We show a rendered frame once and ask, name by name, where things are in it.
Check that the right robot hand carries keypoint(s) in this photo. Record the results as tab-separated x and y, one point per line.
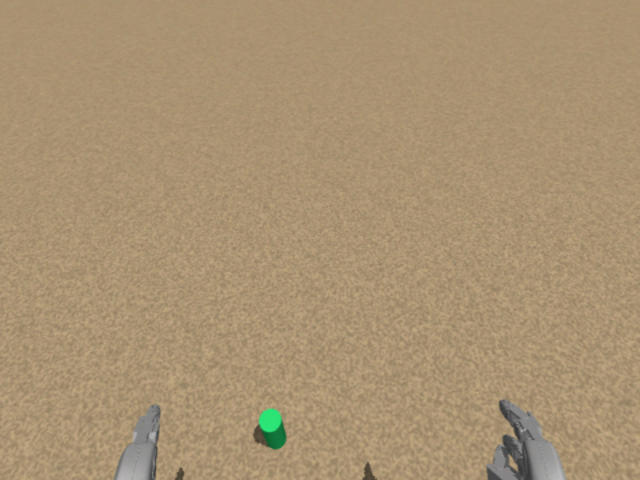
537	459

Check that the can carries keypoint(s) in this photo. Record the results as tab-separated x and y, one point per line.
272	427

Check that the left robot hand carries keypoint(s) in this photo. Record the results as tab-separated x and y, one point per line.
138	461

